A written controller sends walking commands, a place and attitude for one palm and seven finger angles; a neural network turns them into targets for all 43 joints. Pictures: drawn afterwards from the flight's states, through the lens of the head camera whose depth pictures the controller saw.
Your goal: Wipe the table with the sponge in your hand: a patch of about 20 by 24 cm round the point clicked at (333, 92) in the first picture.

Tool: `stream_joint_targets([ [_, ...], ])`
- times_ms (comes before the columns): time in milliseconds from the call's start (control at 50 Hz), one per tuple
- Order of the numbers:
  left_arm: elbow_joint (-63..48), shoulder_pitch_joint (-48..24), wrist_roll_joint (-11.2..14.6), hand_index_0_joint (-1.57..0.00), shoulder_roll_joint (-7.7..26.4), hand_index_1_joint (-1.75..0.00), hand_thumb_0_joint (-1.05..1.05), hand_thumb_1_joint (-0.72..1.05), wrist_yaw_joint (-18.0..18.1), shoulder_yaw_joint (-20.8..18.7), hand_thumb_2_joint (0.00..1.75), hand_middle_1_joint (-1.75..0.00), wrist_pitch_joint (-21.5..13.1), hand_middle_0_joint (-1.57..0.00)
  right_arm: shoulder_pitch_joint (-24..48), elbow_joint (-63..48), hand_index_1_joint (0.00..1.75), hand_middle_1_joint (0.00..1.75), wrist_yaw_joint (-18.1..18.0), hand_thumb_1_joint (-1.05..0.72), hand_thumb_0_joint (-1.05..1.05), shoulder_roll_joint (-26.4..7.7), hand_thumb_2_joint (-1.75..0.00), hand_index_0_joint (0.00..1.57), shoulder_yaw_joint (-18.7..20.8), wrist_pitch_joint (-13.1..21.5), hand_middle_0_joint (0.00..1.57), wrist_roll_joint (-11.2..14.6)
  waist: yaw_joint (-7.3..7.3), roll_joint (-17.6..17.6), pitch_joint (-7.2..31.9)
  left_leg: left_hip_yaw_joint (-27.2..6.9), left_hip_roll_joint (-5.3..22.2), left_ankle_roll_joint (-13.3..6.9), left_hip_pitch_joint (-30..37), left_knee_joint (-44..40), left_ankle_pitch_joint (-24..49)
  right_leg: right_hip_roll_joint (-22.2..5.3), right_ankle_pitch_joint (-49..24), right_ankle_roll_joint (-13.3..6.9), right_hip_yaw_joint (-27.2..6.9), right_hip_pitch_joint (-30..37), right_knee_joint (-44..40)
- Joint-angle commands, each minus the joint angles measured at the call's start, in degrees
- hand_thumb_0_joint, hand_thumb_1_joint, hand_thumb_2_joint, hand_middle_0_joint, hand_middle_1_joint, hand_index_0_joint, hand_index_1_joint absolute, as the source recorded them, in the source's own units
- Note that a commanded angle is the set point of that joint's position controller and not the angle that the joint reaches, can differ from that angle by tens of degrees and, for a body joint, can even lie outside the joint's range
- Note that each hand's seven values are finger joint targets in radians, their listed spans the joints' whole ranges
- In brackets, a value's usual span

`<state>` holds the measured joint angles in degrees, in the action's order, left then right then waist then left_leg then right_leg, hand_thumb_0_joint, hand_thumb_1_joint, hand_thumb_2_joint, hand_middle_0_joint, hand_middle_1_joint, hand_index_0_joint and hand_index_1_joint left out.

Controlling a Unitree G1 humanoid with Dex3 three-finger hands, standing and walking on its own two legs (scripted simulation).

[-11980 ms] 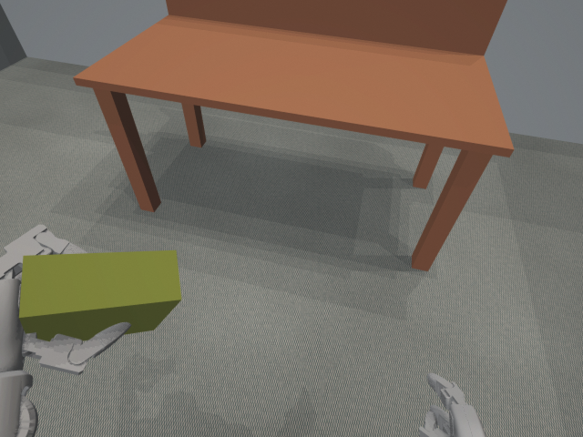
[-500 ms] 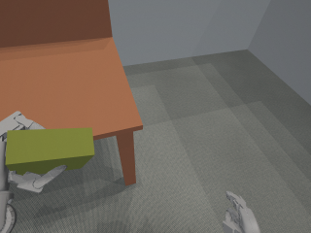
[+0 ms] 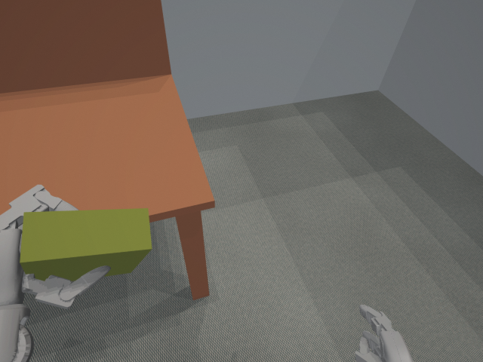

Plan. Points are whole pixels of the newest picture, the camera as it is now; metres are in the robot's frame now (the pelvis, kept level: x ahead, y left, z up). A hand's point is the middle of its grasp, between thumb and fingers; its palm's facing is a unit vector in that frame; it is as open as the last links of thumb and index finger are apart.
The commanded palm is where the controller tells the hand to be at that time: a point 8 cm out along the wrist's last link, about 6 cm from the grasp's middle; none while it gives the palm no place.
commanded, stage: shuffle to correct the standing spot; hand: left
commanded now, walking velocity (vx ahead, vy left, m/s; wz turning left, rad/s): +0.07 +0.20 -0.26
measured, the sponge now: (106, 247) +0.23 +0.20 +0.13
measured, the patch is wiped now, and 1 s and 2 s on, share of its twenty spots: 0.00 0.00 0.00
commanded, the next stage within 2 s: none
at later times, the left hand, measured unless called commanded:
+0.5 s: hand (23, 233) +0.22 +0.29 +0.16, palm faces +0.38 -0.83 -0.41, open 9.5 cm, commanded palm +0.17 +0.34 +0.18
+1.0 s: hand (19, 215) +0.25 +0.31 +0.16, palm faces +0.26 -0.83 -0.49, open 9.5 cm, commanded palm +0.20 +0.36 +0.18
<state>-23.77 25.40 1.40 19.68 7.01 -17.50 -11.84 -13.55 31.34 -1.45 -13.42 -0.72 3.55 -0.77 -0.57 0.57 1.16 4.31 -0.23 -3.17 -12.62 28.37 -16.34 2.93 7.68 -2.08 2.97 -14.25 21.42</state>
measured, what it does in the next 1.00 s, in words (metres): steps to the left: left foot, then right foot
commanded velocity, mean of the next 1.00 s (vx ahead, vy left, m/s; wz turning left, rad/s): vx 0.07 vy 0.20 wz -0.06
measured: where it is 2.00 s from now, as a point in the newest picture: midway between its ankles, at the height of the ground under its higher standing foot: outside the picture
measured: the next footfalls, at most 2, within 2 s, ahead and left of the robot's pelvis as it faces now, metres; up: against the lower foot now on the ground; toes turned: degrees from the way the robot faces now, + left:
left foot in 0.58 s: +0.06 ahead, +0.16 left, +0.00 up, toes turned -3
right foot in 0.80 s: +0.05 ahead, +0.00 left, +0.00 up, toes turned -11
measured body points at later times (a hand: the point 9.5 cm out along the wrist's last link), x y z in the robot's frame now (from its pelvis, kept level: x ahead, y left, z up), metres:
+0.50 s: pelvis +0.01 +0.05 -0.02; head +0.02 +0.06 +0.43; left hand +0.20 +0.33 +0.19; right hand +0.19 -0.17 -0.10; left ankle -0.01 +0.08 -0.73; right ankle +0.04 -0.10 -0.74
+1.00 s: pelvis +0.01 +0.10 -0.01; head +0.03 +0.09 +0.44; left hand +0.23 +0.36 +0.19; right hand +0.13 -0.16 -0.10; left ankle +0.04 +0.26 -0.68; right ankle +0.01 +0.00 -0.74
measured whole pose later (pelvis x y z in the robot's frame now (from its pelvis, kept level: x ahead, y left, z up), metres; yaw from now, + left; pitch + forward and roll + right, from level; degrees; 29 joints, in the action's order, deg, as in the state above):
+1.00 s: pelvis +0.01 +0.10 -0.01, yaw -7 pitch +0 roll +1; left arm -27.3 30.1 1.2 22.8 8.1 -21.8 -15.1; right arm -12.9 34.8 -0.1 -13.7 0.7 2.7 0.1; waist 1.5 -0.7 -2.9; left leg -0.9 1.8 1.4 -28.3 57.4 -19.5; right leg -1.9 16.7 -1.9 3.8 -16.2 33.1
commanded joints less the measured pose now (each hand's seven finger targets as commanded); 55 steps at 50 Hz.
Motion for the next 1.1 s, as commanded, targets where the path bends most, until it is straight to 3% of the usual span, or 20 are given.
stream_joint_targets([
  [0, -13.84, -6.04, 0.83, -1.20, 11.96, -1.60, 0.00, 0.10, 1.45, -8.05, 1.30, -1.60, -3.88, -1.20, 6.43, -9.82, 0.30, 0.30, -0.19, -0.90, 0.00, -6.81, -0.90, 0.20, 2.95, 2.62, 0.20, 0.03, 0.62, 2.09, 3.57, -4.17, 1.45, 2.19, -0.90, -4.36, 0.12, -8.85, 11.56, -1.78, -14.11, 1.74, -5.42],
  [180, -14.82, -2.64, 1.34, -1.20, 11.38, -1.60, 0.00, 0.10, 1.25, -8.56, 1.30, -1.60, -4.37, -1.20, 6.59, -10.65, 0.30, 0.30, 0.03, -0.90, 0.00, -7.34, -0.90, 0.20, 3.36, 2.28, 0.20, 0.89, -0.26, 1.91, 6.39, -4.84, 4.30, 3.22, -6.58, -2.81, 11.72, -7.62, -11.22, -1.48, -9.13, 10.78, 10.30],
  [380, -15.93, -3.63, 1.38, -1.20, 11.96, -1.60, 0.00, 0.10, 1.10, -10.04, 1.30, -1.60, -5.04, -1.20, 5.76, -9.85, 0.30, 0.30, 1.00, -0.90, 0.00, -7.02, -0.90, 0.20, 4.20, 1.88, 0.20, 0.70, -0.36, 7.25, 4.48, -6.24, 8.08, 6.76, -2.48, -2.09, 33.40, -4.67, 5.15, 0.33, 1.05, 4.97, 14.78],
  [420, -15.53, -3.25, 1.52, -1.20, 11.32, -1.60, 0.00, 0.10, 1.15, -9.86, 1.30, -1.60, -5.26, -1.20, 6.48, -9.87, 0.30, 0.30, 1.39, -0.90, 0.00, -7.28, -0.90, 0.20, 4.91, 1.62, 0.20, 1.18, -1.18, 1.16, 6.14, -4.51, 4.56, 9.36, -8.43, 8.58, 32.71, -8.53, -4.21, -3.69, -4.41, 11.48, 13.18],
  [440, -15.14, -2.23, 1.74, -1.20, 11.54, -1.60, 0.00, 0.10, 1.28, -10.19, 1.30, -1.60, -5.49, -1.20, 6.23, -9.82, 0.30, 0.30, 1.68, -0.90, 0.00, -7.09, -0.90, 0.20, 5.19, 1.43, 0.20, 1.78, -1.68, -7.25, 7.19, -4.81, 1.81, 9.59, -11.40, 21.13, 23.59, -15.43, -11.15, -8.21, -15.57, 10.50, 11.35],
  [460, -15.33, -2.95, 1.79, -1.20, 11.97, -1.60, 0.00, 0.10, 1.44, -10.53, 1.30, -1.60, -5.97, -1.20, 6.61, -9.62, 0.30, 0.30, 2.02, -0.90, 0.00, -6.91, -0.90, 0.20, 5.25, 1.32, 0.20, 1.77, -1.17, -15.42, 5.65, -9.01, 1.15, 6.68, -14.23, 29.82, -1.21, -25.48, -13.55, -11.86, -30.23, 4.87, 6.23],
  [480, -15.81, -4.14, 1.54, -1.20, 11.93, -1.60, 0.00, 0.10, 1.64, -10.93, 1.30, -1.60, -5.88, -1.20, 6.66, -9.18, 0.30, 0.30, 2.32, -0.90, 0.00, -6.32, -0.90, 0.20, 4.74, 0.67, 0.20, 1.36, -0.59, -13.96, 3.11, -16.43, 4.73, 3.45, -15.83, 30.02, -18.28, -28.98, -7.07, -11.18, -35.68, -0.96, 3.04],
  [520, -19.44, -9.25, 0.30, -1.20, 10.29, -1.60, 0.00, 0.10, 1.47, -9.24, 1.30, -1.60, -4.98, -1.20, 4.23, -6.86, 0.30, 0.30, 2.43, -0.90, 0.00, -4.97, -0.90, 0.20, 3.49, -0.97, 0.20, 0.92, 2.71, -3.21, 3.46, -13.91, 4.75, 2.02, -0.69, 9.31, -11.06, -21.01, 8.02, -4.13, -21.79, -14.12, 8.86],
  [540, -19.93, -10.23, 0.12, -1.20, 10.29, -1.60, 0.00, 0.10, 1.11, -8.53, 1.30, -1.60, -4.99, -1.20, 4.27, -6.60, 0.30, 0.30, 1.53, -0.90, 0.00, -4.86, -0.90, 0.20, 3.30, -0.77, 0.20, 1.60, 3.11, 6.11, 3.36, -7.99, -0.22, 3.01, 5.29, 1.34, -3.92, -10.01, 11.19, -0.76, -10.53, -16.28, 17.54],
  [560, -21.22, -10.92, 0.28, -1.20, 10.42, -1.60, 0.00, 0.10, 1.06, -8.36, 1.30, -1.60, -5.13, -1.20, 5.40, -7.73, 0.30, 0.30, 0.65, -0.90, 0.00, -6.42, -0.90, 0.20, 3.76, 0.43, 0.20, 2.00, 2.11, 18.72, 3.71, -16.10, 6.97, 0.01, 2.53, -9.15, -7.06, -1.79, 15.61, 2.30, -2.23, -14.57, 29.88],
  [600, -17.82, -11.06, 0.77, -1.20, 13.58, -1.60, 0.00, 0.10, 1.35, -11.36, 1.30, -1.60, -4.83, -1.20, 5.29, -8.25, 0.30, 0.30, 0.05, -0.90, 0.00, -4.74, -0.90, 0.20, 3.73, 2.52, 0.20, 1.41, 1.89, 17.33, 0.19, -27.51, 14.73, -6.68, -4.30, -17.67, -11.03, -1.35, 23.89, 3.14, -3.86, -16.94, 48.38],
  [620, -17.24, -11.73, 0.41, -1.20, 11.31, -1.60, 0.00, 0.10, 1.56, -9.16, 1.30, -1.60, -4.98, -1.20, 4.90, -7.79, 0.30, 0.30, 0.33, -0.90, 0.00, -4.11, -0.90, 0.20, 3.67, 3.06, 0.20, 0.94, 2.21, 8.03, -1.59, -29.52, 15.41, -8.16, -3.95, -15.74, -3.53, -3.12, 22.20, 2.51, -5.75, -18.47, 49.26],
  [660, -16.45, -9.71, 0.15, -1.20, 10.93, -1.60, 0.00, 0.10, 1.89, -8.26, 1.30, -1.60, -5.27, -1.20, 5.99, -6.51, 0.30, 0.30, 0.44, -0.90, 0.00, -5.19, -0.90, 0.20, 3.60, 4.41, 0.20, 0.95, 1.09, 2.37, 0.65, -20.35, 14.20, -8.56, 2.00, -9.55, 13.30, -5.30, 20.60, 2.36, -3.89, -16.87, 40.07],
  [700, -17.66, -7.49, 0.20, -1.20, 11.44, -1.60, 0.00, 0.10, 1.98, -8.79, 1.30, -1.60, -5.19, -1.20, 7.33, -6.52, 0.30, 0.30, 0.73, -0.90, 0.00, -5.63, -0.90, 0.20, 2.89, 5.18, 0.20, 0.96, -0.15, 8.51, 3.88, -11.15, 11.28, -5.63, 2.56, -5.89, 20.75, -5.13, 17.74, 2.11, 0.38, -7.39, 23.97],
  [760, -14.81, -3.59, -0.13, -1.20, 11.18, -1.60, 0.00, 0.10, 2.10, -9.22, 1.30, -1.60, -4.84, -1.20, 6.75, -6.98, 0.30, 0.30, 1.29, -0.90, 0.00, -5.84, -0.90, 0.20, 2.16, 4.48, 0.20, 0.52, -0.53, 5.41, 5.13, -8.15, 7.04, -0.62, -11.72, 2.44, 9.53, -7.10, 0.23, 1.00, 0.02, 14.60, 3.88],
  [800, -9.49, 0.68, 0.57, -1.20, 14.29, -1.60, 0.00, 0.10, 2.56, -13.43, 1.30, -1.60, -5.36, -1.20, 6.89, -8.10, 0.30, 0.30, 1.62, -0.90, 0.00, -5.97, -0.90, 0.20, 2.90, 3.63, 0.20, 0.11, -0.28, -10.61, 5.30, -4.96, -0.53, 3.17, -25.01, 25.58, -10.04, -27.64, -8.67, -8.21, -27.96, 18.32, -3.06],
  [820, -9.46, 0.90, 1.80, -1.20, 11.67, -1.60, 0.00, 0.10, 2.31, -11.79, 1.30, -1.60, -5.39, -1.20, 5.22, -6.92, 0.30, 0.30, 2.29, -0.90, 0.00, -6.71, -0.90, 0.20, 3.95, 2.86, 0.20, 0.89, 0.27, -12.45, 4.65, -8.18, 0.51, 4.58, -27.42, 35.01, -10.39, -30.54, -13.46, -9.77, -31.43, 16.95, -3.13],
  [880, -12.76, 5.10, 1.24, -1.20, 13.21, -1.60, 0.00, 0.10, 2.86, -14.09, 1.30, -1.60, -6.37, -1.20, 5.83, -5.98, 0.30, 0.30, 1.93, -0.90, 0.00, -4.80, -0.90, 0.20, 2.91, 2.00, 0.20, 0.89, -0.20, -3.38, 3.95, -11.68, 4.52, 5.07, -26.30, 39.59, -5.08, -25.16, -18.50, -8.41, -19.24, 11.00, 1.45],
  [940, -15.10, 2.43, 0.62, -1.20, 12.66, -1.60, 0.00, 0.10, 3.13, -12.76, 1.30, -1.60, -6.53, -1.20, 5.95, -6.06, 0.30, 0.30, 0.92, -0.90, 0.00, -3.82, -0.90, 0.20, 2.63, 2.18, 0.20, 0.92, 0.24, -6.29, 4.28, -6.37, 5.03, 4.81, -17.79, 26.50, -2.21, -20.66, -15.15, -5.36, -10.41, 4.80, 1.61],
  [1080, -17.98, -3.06, 0.25, -1.20, 13.55, -1.60, 0.00, 0.10, 3.59, -11.45, 1.30, -1.60, -4.60, -1.20, 5.25, -5.67, 0.30, 0.30, -1.29, -0.90, 0.00, -4.12, -0.90, 0.20, 4.51, 4.75, 0.20, 1.16, 0.51, -5.97, 3.63, 2.53, -0.28, 4.36, 0.72, 0.14, 4.81, -15.93, 0.36, -0.54, -6.94, -0.59, 6.22],
])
